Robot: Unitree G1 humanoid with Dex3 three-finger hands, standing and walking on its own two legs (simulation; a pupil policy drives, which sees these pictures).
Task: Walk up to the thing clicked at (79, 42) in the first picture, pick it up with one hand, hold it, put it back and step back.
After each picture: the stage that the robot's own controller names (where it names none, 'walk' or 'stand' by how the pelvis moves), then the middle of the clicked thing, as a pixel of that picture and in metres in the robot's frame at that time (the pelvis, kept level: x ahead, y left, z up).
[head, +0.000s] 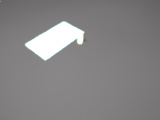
stand; (80, 38) +1.52 +0.05 -0.72
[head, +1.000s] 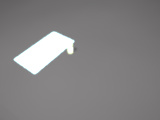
walk; (70, 48) +1.39 +0.26 -0.71
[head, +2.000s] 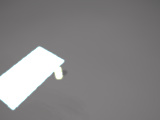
walk; (58, 73) +0.92 +0.30 -0.71
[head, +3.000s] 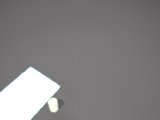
walk; (53, 105) +0.58 +0.24 -0.69
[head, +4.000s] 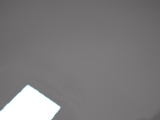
stand; out of the picture +0.38 +0.24 -0.70
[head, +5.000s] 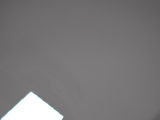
stand; out of the picture +0.33 +0.20 -0.71
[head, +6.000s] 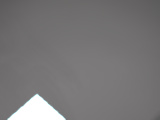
stand; out of the picture +0.30 +0.15 -0.72
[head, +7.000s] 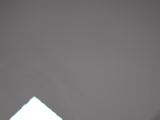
stand; out of the picture +0.29 +0.17 -0.72
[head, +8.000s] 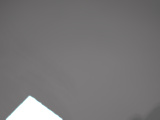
stand; out of the picture +0.30 +0.19 -0.72
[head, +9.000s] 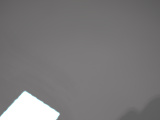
stand; out of the picture +0.30 +0.21 -0.70
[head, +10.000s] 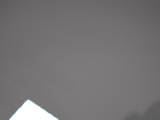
stand; out of the picture +0.28 +0.19 -0.72
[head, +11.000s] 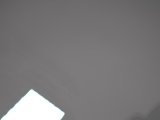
stand; out of the picture +0.33 +0.18 -0.72
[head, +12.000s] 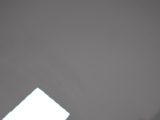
stand; out of the picture +0.32 +0.16 -0.71
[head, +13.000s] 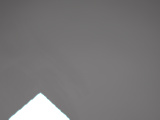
stand; out of the picture +0.32 +0.17 -0.72
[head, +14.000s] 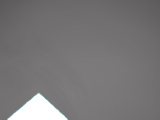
stand; out of the picture +0.31 +0.17 -0.72
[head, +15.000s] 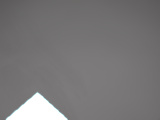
stand; out of the picture +0.31 +0.18 -0.72
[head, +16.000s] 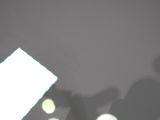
go down; (48, 106) +0.35 +0.17 -0.55
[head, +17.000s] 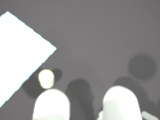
go down; (46, 79) +0.42 +0.15 -0.34
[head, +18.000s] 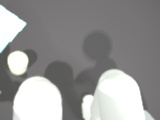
close in; (18, 64) +0.41 +0.16 -0.25
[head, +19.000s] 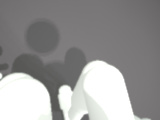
close; out of the picture +0.41 +0.19 -0.24
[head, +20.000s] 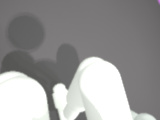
lift; out of the picture +0.41 +0.19 -0.23
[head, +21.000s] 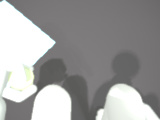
lift; (21, 82) +0.32 +0.21 -0.09
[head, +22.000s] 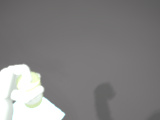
hold; (30, 91) +0.32 +0.18 +0.04
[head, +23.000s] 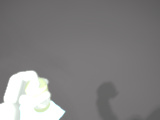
hold; (39, 96) +0.31 +0.16 +0.00
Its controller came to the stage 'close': yes
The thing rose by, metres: 0.72
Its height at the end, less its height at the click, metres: +0.68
